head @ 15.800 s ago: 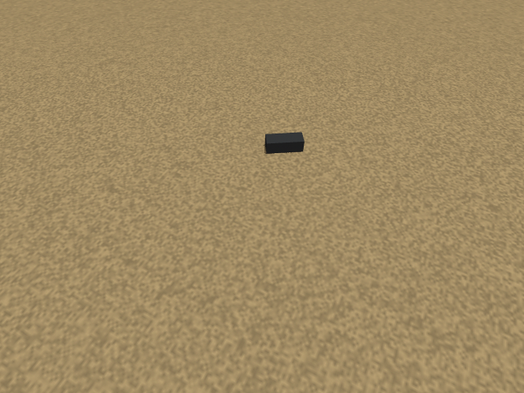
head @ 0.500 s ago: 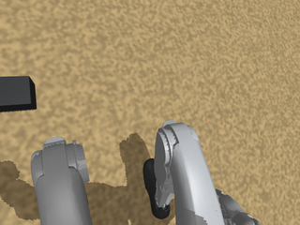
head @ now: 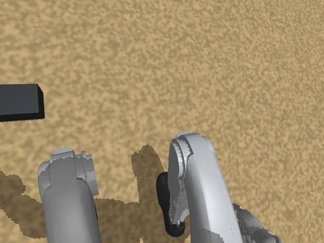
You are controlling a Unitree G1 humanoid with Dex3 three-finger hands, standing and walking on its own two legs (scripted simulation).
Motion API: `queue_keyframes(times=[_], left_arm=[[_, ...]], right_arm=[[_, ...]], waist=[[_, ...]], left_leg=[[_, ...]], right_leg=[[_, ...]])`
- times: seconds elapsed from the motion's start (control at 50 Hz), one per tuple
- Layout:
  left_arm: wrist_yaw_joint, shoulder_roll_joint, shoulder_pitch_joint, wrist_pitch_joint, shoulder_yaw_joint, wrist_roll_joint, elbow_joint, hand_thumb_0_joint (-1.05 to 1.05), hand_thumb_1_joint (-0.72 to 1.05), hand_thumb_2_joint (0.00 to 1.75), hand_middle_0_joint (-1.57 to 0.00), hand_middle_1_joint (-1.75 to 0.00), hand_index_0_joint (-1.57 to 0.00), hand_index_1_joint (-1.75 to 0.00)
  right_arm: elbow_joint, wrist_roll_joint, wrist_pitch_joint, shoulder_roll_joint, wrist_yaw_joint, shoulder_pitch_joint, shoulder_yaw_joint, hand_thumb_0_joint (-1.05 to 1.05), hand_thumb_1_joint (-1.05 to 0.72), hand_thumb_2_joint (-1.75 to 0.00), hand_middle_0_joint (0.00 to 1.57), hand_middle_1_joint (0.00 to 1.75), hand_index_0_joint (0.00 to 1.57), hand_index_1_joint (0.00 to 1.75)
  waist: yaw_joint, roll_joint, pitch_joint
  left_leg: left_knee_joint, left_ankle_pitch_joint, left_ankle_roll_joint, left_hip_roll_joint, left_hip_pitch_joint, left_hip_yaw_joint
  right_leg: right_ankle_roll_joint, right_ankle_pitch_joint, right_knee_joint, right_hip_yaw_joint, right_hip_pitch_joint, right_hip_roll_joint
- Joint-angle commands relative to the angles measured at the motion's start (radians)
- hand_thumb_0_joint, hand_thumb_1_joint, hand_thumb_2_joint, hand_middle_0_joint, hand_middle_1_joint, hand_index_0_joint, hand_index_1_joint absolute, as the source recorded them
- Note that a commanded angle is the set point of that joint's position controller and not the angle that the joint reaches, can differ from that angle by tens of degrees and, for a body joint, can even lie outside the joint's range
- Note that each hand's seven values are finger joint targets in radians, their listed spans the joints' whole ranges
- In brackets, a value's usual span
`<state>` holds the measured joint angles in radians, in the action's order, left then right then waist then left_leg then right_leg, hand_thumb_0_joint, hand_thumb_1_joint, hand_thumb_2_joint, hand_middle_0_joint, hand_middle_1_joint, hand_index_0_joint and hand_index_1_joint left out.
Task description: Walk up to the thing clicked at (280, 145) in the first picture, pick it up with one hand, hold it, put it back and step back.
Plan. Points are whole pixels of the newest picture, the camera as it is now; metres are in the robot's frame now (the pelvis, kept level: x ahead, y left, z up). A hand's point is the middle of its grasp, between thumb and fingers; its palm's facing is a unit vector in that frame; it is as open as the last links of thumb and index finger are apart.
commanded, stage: rise first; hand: left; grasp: from above
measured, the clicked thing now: out of the picture +0.46 +0.37 -0.27
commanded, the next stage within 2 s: approach in 0.40 s
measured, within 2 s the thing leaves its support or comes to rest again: neither
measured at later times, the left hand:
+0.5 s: hand out of the picture +0.41 +0.40 -0.15, palm faces -0.46 -0.09 -0.88, open 14.1 cm
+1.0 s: hand out of the picture +0.46 +0.34 -0.15, palm faces -0.43 -0.05 -0.90, open 14.1 cm
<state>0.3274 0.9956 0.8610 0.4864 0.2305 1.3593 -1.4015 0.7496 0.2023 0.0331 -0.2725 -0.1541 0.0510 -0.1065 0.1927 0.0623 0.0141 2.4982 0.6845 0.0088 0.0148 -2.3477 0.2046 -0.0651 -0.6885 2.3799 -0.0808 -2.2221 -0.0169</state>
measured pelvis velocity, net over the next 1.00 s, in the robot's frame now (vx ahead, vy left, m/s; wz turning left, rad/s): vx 0.00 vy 0.00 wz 0.00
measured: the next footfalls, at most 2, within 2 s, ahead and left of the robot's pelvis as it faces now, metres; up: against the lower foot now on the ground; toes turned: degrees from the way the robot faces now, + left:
none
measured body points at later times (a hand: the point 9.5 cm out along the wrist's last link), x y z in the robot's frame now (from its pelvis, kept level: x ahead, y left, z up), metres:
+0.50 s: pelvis +0.00 +0.00 +0.00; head +0.23 +0.11 +0.37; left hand +0.43 +0.40 -0.10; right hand +0.10 -0.27 -0.10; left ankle +0.07 +0.13 -0.28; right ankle +0.11 -0.14 -0.28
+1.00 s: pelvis +0.00 +0.00 +0.01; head +0.23 +0.09 +0.38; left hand +0.47 +0.34 -0.10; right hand +0.07 -0.27 -0.09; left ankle +0.07 +0.13 -0.28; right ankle +0.11 -0.14 -0.28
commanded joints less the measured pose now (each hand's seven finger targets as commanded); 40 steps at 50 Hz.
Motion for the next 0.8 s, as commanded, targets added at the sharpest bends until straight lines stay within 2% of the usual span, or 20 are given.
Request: queue_keyframes(times=[0.0,0.06,0.08,0.1,0.16,0.24,0.26,0.28,0.3,0.32,0.34,0.4,0.46,0.48,0.5,0.54,0.56,0.62,0.7,0.78], left_arm=[[0.046,0.322,0.256,0.007,0.052,-0.028,0.127,0.0,-0.58,1.04,-0.08,-1.01,-0.06,-1.03],[0.046,0.319,0.26,0.007,0.047,-0.025,0.146,0.0,-0.58,1.04,-0.09,-1.01,-0.07,-1.03],[0.046,0.319,0.24,0.0,0.045,-0.027,0.109,0.0,-0.58,1.05,-0.09,-1.01,-0.07,-1.04],[0.048,0.322,0.26,0.003,0.053,-0.027,0.15,0.0,-0.57,1.04,-0.09,-1.01,-0.07,-1.03],[0.05,0.319,0.292,-0.003,0.044,-0.027,0.161,0.0,-0.58,1.05,-0.09,-1.0,-0.07,-1.03],[0.053,0.323,0.258,-0.011,0.043,-0.025,0.112,0.0,-0.57,1.04,-0.09,-1.0,-0.07,-1.02],[0.053,0.336,0.266,-0.011,0.058,-0.026,0.143,0.0,-0.57,1.04,-0.09,-1.0,-0.07,-1.02],[0.05,0.327,0.252,-0.016,0.047,-0.018,0.121,0.0,-0.57,1.04,-0.09,-1.01,-0.07,-1.03],[0.049,0.319,0.254,-0.016,0.048,-0.031,0.11,0.0,-0.57,1.04,-0.09,-1.01,-0.07,-1.02],[0.046,0.309,0.236,-0.017,0.038,-0.027,0.106,0.0,-0.57,1.04,-0.09,-1.01,-0.07,-1.03],[0.047,0.326,0.264,-0.014,0.049,-0.03,0.141,0.0,-0.57,1.04,-0.09,-1.0,-0.07,-1.02],[0.04,0.341,0.259,-0.016,0.053,-0.03,0.14,0.0,-0.57,1.04,-0.09,-1.01,-0.07,-1.02],[0.035,0.329,0.264,-0.013,0.048,-0.034,0.135,0.0,-0.57,1.04,-0.09,-1.0,-0.07,-1.02],[0.034,0.329,0.26,-0.011,0.043,-0.032,0.13,0.0,-0.61,1.11,-0.11,-0.96,-0.06,-1.02],[0.033,0.332,0.266,-0.008,0.051,-0.038,0.133,0.0,-0.58,1.07,-0.07,-0.99,-0.05,-1.02],[0.029,0.323,0.294,-0.004,0.039,-0.038,0.15,0.0,-0.58,1.07,-0.07,-1.0,-0.05,-1.02],[0.026,0.311,0.306,-0.003,0.018,-0.029,0.151,0.0,-0.58,1.06,-0.07,-1.0,-0.05,-1.02],[0.029,0.244,0.373,-0.004,-0.043,-0.033,0.148,0.0,-0.59,1.06,-0.07,-0.99,-0.04,-1.02],[0.049,0.206,0.415,-0.025,-0.075,-0.023,0.155,0.0,-0.58,1.06,-0.07,-0.99,-0.05,-1.01],[0.08,0.204,0.423,-0.078,-0.067,-0.008,0.122,0.0,-0.57,1.04,-0.07,-0.99,-0.05,-1.0]], right_arm=[[-0.013,0.002,0.005,-0.275,0.017,0.171,0.08,0.0,-0.9,-0.9,0.2,0.3,0.2,0.3],[-0.011,0.0,0.004,-0.274,0.019,0.165,0.082,0.0,-0.91,-0.9,0.2,0.3,0.2,0.3],[-0.012,-0.001,0.002,-0.272,0.019,0.165,0.079,0.0,-0.91,-0.9,0.2,0.3,0.2,0.3],[-0.013,-0.001,0.003,-0.276,0.019,0.17,0.083,0.0,-0.9,-0.9,0.2,0.3,0.2,0.3],[-0.015,-0.002,-0.002,-0.274,0.02,0.168,0.084,0.0,-0.9,-0.9,0.2,0.3,0.2,0.3],[-0.013,-0.004,-0.004,-0.272,0.02,0.167,0.079,0.0,-0.9,-0.9,0.2,0.3,0.2,0.3],[-0.014,-0.004,-0.004,-0.276,0.021,0.169,0.082,0.0,-0.9,-0.9,0.2,0.3,0.2,0.3],[-0.013,-0.003,-0.003,-0.272,0.021,0.169,0.08,0.0,-0.9,-0.9,0.2,0.3,0.2,0.3],[-0.017,-0.006,-0.004,-0.273,0.021,0.161,0.081,0.0,-0.9,-0.9,0.2,0.3,0.2,0.3],[-0.015,-0.002,-0.005,-0.272,0.021,0.164,0.08,0.0,-0.9,-0.9,0.2,0.3,0.2,0.3],[-0.017,-0.004,-0.005,-0.277,0.022,0.167,0.08,0.0,-0.9,-0.9,0.2,0.3,0.2,0.3],[-0.019,-0.008,-0.007,-0.276,0.022,0.166,0.082,0.0,-0.9,-0.9,0.2,0.3,0.2,0.3],[-0.014,-0.004,-0.008,-0.276,0.021,0.174,0.078,0.0,-0.9,-0.9,0.2,0.3,0.2,0.3],[-0.013,-0.005,-0.007,-0.276,0.02,0.179,0.077,0.0,-0.9,-0.9,0.2,0.3,0.2,0.3],[-0.011,-0.003,-0.006,-0.278,0.02,0.181,0.078,0.0,-0.89,-0.89,0.2,0.3,0.2,0.3],[-0.011,0.0,-0.006,-0.277,0.019,0.18,0.078,0.0,-0.89,-0.89,0.2,0.3,0.2,0.3],[-0.011,0.0,-0.007,-0.274,0.019,0.183,0.078,0.0,-0.89,-0.89,0.2,0.3,0.2,0.3],[-0.009,-0.003,-0.012,-0.273,0.018,0.2,0.076,0.0,-0.89,-0.89,0.2,0.3,0.2,0.3],[-0.009,-0.012,-0.018,-0.276,0.021,0.216,0.081,0.0,-0.89,-0.89,0.2,0.3,0.2,0.3],[-0.022,-0.024,-0.024,-0.276,0.022,0.225,0.08,0.0,-0.89,-0.89,0.2,0.3,0.2,0.3]], waist=[[-0.001,-0.379,-0.651],[-0.013,-0.401,-0.657],[-0.011,-0.397,-0.628],[-0.01,-0.391,-0.656],[-0.004,-0.401,-0.662],[-0.007,-0.392,-0.637],[-0.016,-0.396,-0.652],[-0.012,-0.399,-0.651],[-0.012,-0.384,-0.638],[-0.008,-0.384,-0.63],[-0.009,-0.376,-0.658],[-0.013,-0.386,-0.649],[-0.002,-0.371,-0.654],[0.0,-0.372,-0.652],[0.002,-0.375,-0.656],[0.008,-0.395,-0.65],[0.015,-0.415,-0.651],[0.059,-0.395,-0.63],[0.056,-0.443,-0.661],[0.046,-0.456,-0.669]], left_leg=[[-0.258,-0.197,-0.029,-0.007,0.564,-0.114],[-0.266,-0.182,-0.028,-0.007,0.579,-0.119],[-0.268,-0.166,-0.028,-0.01,0.552,-0.122],[-0.269,-0.173,-0.027,-0.008,0.565,-0.12],[-0.265,-0.171,-0.027,-0.008,0.575,-0.118],[-0.268,-0.157,-0.028,-0.011,0.544,-0.123],[-0.271,-0.163,-0.028,-0.011,0.559,-0.123],[-0.273,-0.159,-0.026,-0.011,0.56,-0.122],[-0.272,-0.147,-0.027,-0.011,0.538,-0.123],[-0.271,-0.149,-0.029,-0.012,0.538,-0.125],[-0.265,-0.163,-0.031,-0.012,0.549,-0.122],[-0.262,-0.166,-0.03,-0.012,0.553,-0.125],[-0.253,-0.19,-0.032,-0.011,0.553,-0.123],[-0.249,-0.196,-0.032,-0.012,0.549,-0.125],[-0.252,-0.199,-0.032,-0.011,0.556,-0.122],[-0.26,-0.186,-0.028,-0.008,0.575,-0.118],[-0.261,-0.179,-0.026,-0.007,0.579,-0.12],[-0.256,-0.152,-0.026,-0.005,0.56,-0.112],[-0.278,-0.151,-0.019,-0.003,0.604,-0.112],[-0.303,-0.176,-0.015,-0.006,0.61,-0.105]], right_leg=[[0.088,0.198,-0.208,-0.105,0.221,-0.039],[0.089,0.181,-0.216,-0.104,0.213,-0.039],[0.091,0.171,-0.216,-0.101,0.21,-0.038],[0.089,0.178,-0.216,-0.104,0.222,-0.038],[0.089,0.179,-0.212,-0.105,0.211,-0.036],[0.091,0.17,-0.214,-0.102,0.212,-0.037],[0.089,0.172,-0.214,-0.103,0.216,-0.036],[0.092,0.167,-0.212,-0.104,0.21,-0.037],[0.091,0.162,-0.21,-0.106,0.206,-0.036],[0.09,0.164,-0.218,-0.103,0.217,-0.038],[0.088,0.177,-0.212,-0.105,0.223,-0.035],[0.089,0.176,-0.214,-0.098,0.223,-0.034],[0.086,0.198,-0.215,-0.099,0.234,-0.035],[0.087,0.204,-0.215,-0.097,0.239,-0.035],[0.085,0.204,-0.21,-0.101,0.237,-0.034],[0.086,0.187,-0.211,-0.104,0.218,-0.034],[0.089,0.184,-0.216,-0.102,0.214,-0.036],[0.089,0.176,-0.221,-0.106,0.197,-0.036],[0.091,0.175,-0.223,-0.115,0.174,-0.037],[0.096,0.202,-0.203,-0.121,0.164,-0.032]])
